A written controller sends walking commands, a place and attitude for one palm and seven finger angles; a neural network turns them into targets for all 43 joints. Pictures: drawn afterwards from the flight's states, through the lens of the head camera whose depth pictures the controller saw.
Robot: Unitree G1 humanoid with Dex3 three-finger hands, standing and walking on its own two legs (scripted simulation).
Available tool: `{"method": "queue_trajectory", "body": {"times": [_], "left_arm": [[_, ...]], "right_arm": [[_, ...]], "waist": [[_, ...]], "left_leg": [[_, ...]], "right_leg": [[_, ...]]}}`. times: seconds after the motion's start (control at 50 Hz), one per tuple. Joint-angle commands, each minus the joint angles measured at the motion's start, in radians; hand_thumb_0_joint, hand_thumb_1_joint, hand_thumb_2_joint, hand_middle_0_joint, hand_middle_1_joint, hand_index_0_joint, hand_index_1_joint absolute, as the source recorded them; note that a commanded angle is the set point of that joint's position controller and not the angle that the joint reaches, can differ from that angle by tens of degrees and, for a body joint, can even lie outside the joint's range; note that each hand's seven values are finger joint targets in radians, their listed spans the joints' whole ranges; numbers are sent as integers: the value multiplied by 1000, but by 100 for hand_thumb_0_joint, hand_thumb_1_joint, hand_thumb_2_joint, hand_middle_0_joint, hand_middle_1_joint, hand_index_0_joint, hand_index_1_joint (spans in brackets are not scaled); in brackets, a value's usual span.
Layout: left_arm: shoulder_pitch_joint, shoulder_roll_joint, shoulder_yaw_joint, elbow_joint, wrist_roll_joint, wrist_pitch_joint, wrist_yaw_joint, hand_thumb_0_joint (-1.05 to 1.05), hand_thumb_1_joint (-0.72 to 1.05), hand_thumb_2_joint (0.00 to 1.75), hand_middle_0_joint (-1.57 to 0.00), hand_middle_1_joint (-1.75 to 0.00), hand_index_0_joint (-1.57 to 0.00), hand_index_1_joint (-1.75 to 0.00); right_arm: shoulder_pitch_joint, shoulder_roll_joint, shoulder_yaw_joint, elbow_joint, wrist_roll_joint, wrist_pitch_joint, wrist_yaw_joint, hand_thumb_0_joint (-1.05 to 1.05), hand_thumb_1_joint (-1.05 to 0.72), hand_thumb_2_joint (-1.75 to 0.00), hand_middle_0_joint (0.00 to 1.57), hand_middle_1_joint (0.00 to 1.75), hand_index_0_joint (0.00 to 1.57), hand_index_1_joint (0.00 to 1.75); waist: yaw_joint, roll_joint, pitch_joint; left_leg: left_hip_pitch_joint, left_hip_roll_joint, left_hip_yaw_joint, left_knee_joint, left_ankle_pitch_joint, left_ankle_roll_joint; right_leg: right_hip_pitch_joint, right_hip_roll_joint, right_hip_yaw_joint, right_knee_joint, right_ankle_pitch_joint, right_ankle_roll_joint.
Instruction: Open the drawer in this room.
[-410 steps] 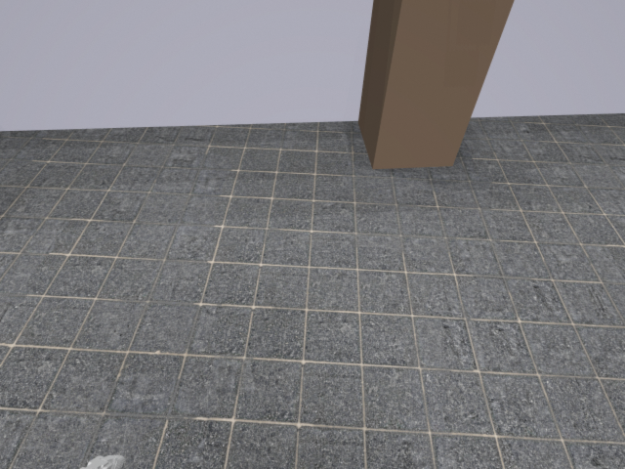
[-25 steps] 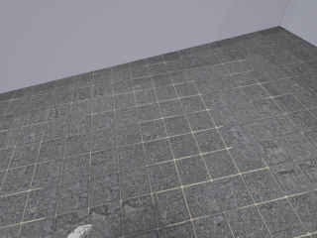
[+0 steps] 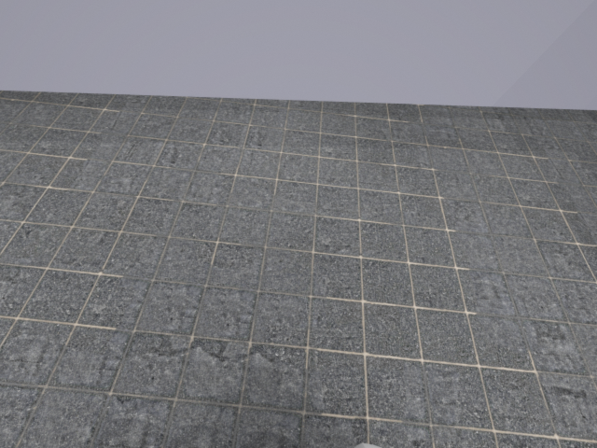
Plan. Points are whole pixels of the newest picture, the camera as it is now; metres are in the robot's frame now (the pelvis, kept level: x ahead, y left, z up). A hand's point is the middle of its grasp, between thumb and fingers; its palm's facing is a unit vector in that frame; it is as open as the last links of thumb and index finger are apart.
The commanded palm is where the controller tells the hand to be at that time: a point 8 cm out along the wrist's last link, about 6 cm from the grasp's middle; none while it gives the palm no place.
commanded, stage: turn or walk to find it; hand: left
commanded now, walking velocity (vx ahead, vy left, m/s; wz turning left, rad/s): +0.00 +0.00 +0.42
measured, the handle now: out of the picture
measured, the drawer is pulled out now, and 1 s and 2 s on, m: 0.00 0.00 0.00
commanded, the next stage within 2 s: none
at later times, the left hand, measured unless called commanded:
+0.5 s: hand out of the picture +0.03 +0.17 -0.14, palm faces +0.22 -0.94 -0.26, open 7.4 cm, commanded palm none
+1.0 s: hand out of the picture -0.08 +0.24 -0.16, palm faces +0.45 -0.86 -0.24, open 7.4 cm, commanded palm none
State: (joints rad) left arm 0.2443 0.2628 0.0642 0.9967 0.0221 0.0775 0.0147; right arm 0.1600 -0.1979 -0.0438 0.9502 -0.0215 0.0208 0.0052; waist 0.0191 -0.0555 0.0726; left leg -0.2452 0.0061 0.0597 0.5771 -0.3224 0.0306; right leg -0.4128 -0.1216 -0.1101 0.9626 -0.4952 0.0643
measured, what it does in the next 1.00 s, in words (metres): steps on the spot, turning left: right foot, then left foot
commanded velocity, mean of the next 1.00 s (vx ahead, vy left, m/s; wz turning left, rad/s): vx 0.00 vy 0.00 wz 0.42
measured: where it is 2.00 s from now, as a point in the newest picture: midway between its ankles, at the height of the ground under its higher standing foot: outside the picture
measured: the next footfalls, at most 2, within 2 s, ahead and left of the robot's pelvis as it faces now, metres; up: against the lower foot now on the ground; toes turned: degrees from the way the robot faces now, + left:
right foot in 0.34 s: +0.05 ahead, -0.13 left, +0.00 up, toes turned +5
left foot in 0.76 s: -0.05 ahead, +0.11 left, +0.00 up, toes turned +25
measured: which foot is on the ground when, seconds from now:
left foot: down 0.00-0.36, up 0.38-0.74, down 0.76-1.00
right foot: up 0.00-0.32, down 0.34-0.76, up 0.78-1.00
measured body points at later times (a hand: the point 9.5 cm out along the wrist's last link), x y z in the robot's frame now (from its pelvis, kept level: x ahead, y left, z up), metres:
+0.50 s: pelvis -0.02 -0.03 +0.01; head +0.01 -0.06 +0.45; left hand +0.02 +0.22 -0.12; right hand +0.07 -0.28 -0.16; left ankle -0.06 +0.09 -0.65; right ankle +0.01 -0.14 -0.73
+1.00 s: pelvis -0.05 +0.02 +0.01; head -0.03 +0.05 +0.46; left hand -0.11 +0.28 -0.14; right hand +0.13 -0.17 -0.12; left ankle -0.09 +0.10 -0.73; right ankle +0.00 -0.13 -0.66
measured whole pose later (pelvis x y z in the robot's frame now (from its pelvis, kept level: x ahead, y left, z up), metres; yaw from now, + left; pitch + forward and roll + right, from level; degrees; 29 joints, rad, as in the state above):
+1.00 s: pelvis -0.05 +0.02 +0.01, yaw +25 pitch +0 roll -1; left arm 0.19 0.26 0.06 0.97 0.02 0.06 0.01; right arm 0.18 -0.18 -0.03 0.95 -0.02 0.01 0.00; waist 0.01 -0.03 0.07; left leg -0.21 -0.02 0.01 0.46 -0.25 0.05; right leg -0.45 -0.09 -0.04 1.04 -0.43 0.09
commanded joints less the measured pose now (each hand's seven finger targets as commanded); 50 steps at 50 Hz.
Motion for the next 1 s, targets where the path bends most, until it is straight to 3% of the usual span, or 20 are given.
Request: {"method": "queue_trajectory", "body": {"times": [0.0,0.14,0.24,0.28,0.3,0.32,0.34,0.38,0.42,0.46,0.6,0.66,0.7,0.72,0.74,0.76,0.8,0.84,0.88,0.98], "left_arm": [[-41,56,13,-91,-6,-43,-6,0,90,90,-20,-30,-20,-30],[-93,40,6,-126,-11,-43,4,0,90,90,-20,-30,-20,-30],[-46,32,3,-130,-15,-53,7,0,90,90,-20,-30,-20,-30],[16,45,7,-118,-15,-66,10,0,90,90,-20,-30,-20,-30],[47,75,12,-113,-11,-76,14,0,90,90,-20,-30,-20,-30],[66,156,29,-114,5,-88,22,0,90,90,-20,-30,-20,-30],[60,201,31,-129,5,-84,20,0,90,90,-20,-30,-20,-30],[-28,147,30,-153,-4,-78,26,0,90,90,-20,-30,-20,-30],[-103,98,12,-169,-3,-83,21,0,90,90,-20,-30,-20,-30],[-88,86,10,-164,-1,-89,22,0,90,90,-20,-30,-20,-30],[32,148,29,-104,10,-82,19,0,90,90,-20,-30,-20,-30],[34,166,35,-90,10,-75,15,0,90,90,-20,-30,-20,-30],[9,157,35,-90,0,-66,13,0,90,90,-20,-30,-20,-30],[10,128,31,-99,-10,-59,10,0,90,90,-20,-30,-20,-30],[9,57,19,-137,-14,-54,3,0,90,90,-20,-30,-20,-30],[-55,49,4,-158,-4,-44,8,0,90,90,-20,-30,-20,-30],[-112,57,11,-142,-7,-38,8,0,90,90,-20,-30,-20,-30],[-76,54,13,-110,-7,-45,-2,0,90,90,-20,-30,-20,-30],[-55,55,11,-96,-10,-47,-4,0,90,90,-20,-30,-20,-30],[-96,53,6,-118,-10,-46,2,0,90,90,-20,-30,-20,-30]], "right_arm": [[23,-195,-37,-46,2,-17,-26,0,-90,-90,20,30,20,30],[72,-205,-49,-42,-2,-8,-21,0,-90,-90,20,30,20,30],[35,-208,-58,-58,-5,2,-15,0,-90,-90,20,30,20,30],[22,-197,-60,-63,2,4,-12,0,-90,-90,20,30,20,30],[27,-167,-57,-68,9,2,-8,0,-90,-90,20,30,20,30],[44,-103,-47,-85,16,0,-2,0,-90,-90,20,30,20,30],[19,-103,-49,-107,10,5,-2,0,-90,-90,20,30,20,30],[20,-136,-64,-82,2,34,0,0,-90,-90,20,30,20,30],[68,-119,-60,-40,-2,39,13,0,-90,-90,20,30,20,30],[82,-115,-54,-30,-1,38,15,0,-90,-90,20,30,20,30],[-26,-86,-31,-51,10,25,13,0,-90,-90,20,30,20,30],[1,-84,-24,-46,15,14,8,0,-90,-90,20,30,20,30],[62,-104,-28,-32,12,5,7,0,-90,-90,20,30,20,30],[100,-158,-41,-26,9,-6,8,0,-90,-90,20,30,20,30],[134,-261,-63,-31,1,-13,4,0,-90,-90,20,30,20,30],[171,-292,-70,-16,2,-6,-4,0,-90,-90,20,30,20,30],[115,-240,-59,-18,-1,-8,-23,0,-90,-90,20,30,20,30],[48,-200,-39,-38,0,-15,-26,0,-90,-90,20,30,20,30],[51,-196,-37,-39,4,-21,-27,0,-90,-90,20,30,20,30],[97,-197,-45,-32,3,-17,-25,0,-90,-90,20,30,20,30]], "waist": [[-25,203,-76],[-54,185,-73],[-32,215,-91],[2,187,-117],[14,113,-133],[17,-131,-145],[29,-207,-106],[-7,-151,-35],[-48,-78,-1],[-39,-103,-25],[30,-138,-70],[19,-148,-107],[-23,-99,-120],[-48,39,-152],[-62,334,-145],[-93,344,-146],[-77,294,-85],[-34,200,-66],[-29,188,-97],[-50,175,-109]], "left_leg": [[118,240,-240,-249,532,120],[138,243,-308,-238,526,147],[56,207,-360,-204,477,131],[-7,170,-349,-136,438,92],[-93,118,-317,-65,318,45],[-269,-11,-170,118,47,-29],[-309,-69,-115,326,-258,-54],[-298,-18,-164,577,-192,-50],[-298,11,-129,647,-69,-69],[-292,21,-100,626,-45,-87],[-206,28,-13,276,-153,-97],[-112,9,31,112,-109,-85],[38,14,36,-97,68,-71],[168,91,-57,-194,205,-42],[264,340,-380,-232,521,68],[196,412,-424,-257,556,156],[132,341,-369,-248,509,160],[129,260,-268,-232,591,126],[164,235,-235,-224,653,121],[211,235,-294,-221,657,140]], "right_leg": [[-123,7,78,140,79,14],[-78,36,82,-28,46,25],[84,83,58,-268,87,5],[225,85,50,-473,240,1],[342,29,98,-601,316,-11],[455,-198,326,-660,389,-88],[348,-360,418,-683,475,-197],[173,-302,372,-727,297,-214],[156,-205,191,-694,316,-171],[198,-192,133,-678,375,-171],[325,-235,89,-594,620,-205],[325,-234,57,-525,688,-186],[245,-204,-2,-429,595,-118],[135,-159,-48,-298,466,-64],[-113,-29,-87,-102,13,10],[-123,-2,2,43,-163,9],[-165,-9,83,155,-62,4],[-140,0,82,161,47,11],[-120,9,81,133,76,19],[-116,29,90,44,67,30]]}}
